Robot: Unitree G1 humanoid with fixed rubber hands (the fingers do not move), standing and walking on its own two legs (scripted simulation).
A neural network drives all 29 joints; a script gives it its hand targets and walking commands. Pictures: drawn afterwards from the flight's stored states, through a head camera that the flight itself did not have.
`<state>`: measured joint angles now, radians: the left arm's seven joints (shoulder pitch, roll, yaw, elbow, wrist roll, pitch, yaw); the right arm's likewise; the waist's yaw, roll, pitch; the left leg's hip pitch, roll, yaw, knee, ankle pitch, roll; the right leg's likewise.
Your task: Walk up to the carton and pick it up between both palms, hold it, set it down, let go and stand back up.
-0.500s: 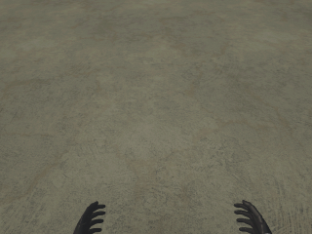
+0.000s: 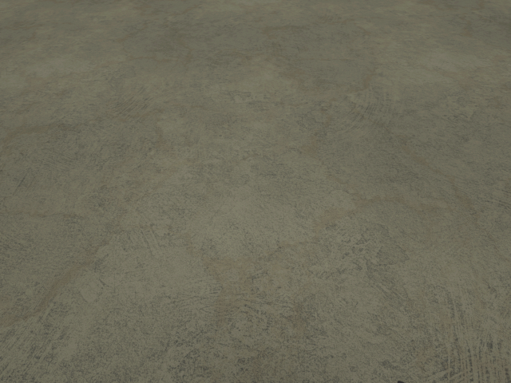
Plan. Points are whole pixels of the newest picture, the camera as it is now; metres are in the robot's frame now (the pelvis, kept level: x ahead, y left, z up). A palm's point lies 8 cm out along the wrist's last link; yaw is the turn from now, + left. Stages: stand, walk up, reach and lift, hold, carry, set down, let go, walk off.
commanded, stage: stand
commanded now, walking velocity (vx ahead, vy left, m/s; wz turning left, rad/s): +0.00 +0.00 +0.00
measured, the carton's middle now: out of the picture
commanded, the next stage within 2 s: walk up in 0.80 s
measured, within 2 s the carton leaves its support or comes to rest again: neither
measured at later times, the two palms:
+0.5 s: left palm out of the picture +0.01 +0.22 -0.13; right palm out of the picture +0.01 -0.22 -0.13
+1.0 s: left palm out of the picture -0.01 +0.20 -0.14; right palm out of the picture -0.02 -0.20 -0.13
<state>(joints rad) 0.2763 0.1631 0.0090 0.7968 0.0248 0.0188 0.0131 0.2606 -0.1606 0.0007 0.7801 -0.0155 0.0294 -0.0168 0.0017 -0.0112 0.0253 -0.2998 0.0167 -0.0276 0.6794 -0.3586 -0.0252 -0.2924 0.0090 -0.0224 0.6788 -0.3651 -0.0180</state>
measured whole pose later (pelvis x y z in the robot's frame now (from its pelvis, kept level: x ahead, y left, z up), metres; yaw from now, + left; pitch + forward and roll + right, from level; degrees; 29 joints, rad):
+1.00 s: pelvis +0.00 +0.00 +0.02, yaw +0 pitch -3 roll +0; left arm 0.29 0.10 0.03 1.14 0.01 0.00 0.04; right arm 0.29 -0.09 -0.02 1.16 -0.01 0.01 -0.04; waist 0.00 -0.01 0.06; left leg -0.18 0.02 -0.03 0.51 -0.28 -0.03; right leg -0.17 0.01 -0.02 0.50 -0.28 -0.02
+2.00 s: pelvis -0.04 -0.04 +0.02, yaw -29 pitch +2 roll +1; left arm 0.30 0.21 0.08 0.95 0.02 0.02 0.00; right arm 0.02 -0.19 -0.05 0.96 0.03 0.03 -0.05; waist 0.07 -0.03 0.10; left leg -0.25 -0.02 -0.01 0.54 -0.32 -0.03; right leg -0.33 0.11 0.08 0.50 -0.19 -0.09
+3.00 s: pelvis -0.08 -0.11 +0.02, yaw -59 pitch +1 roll +0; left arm 0.30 0.20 0.05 0.95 0.03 0.00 0.02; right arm 0.05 -0.22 -0.04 0.92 -0.01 0.07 -0.03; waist 0.07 0.01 0.07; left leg -0.44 0.04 -0.04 0.92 -0.41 -0.08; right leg -0.23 0.14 0.05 0.48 -0.24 -0.11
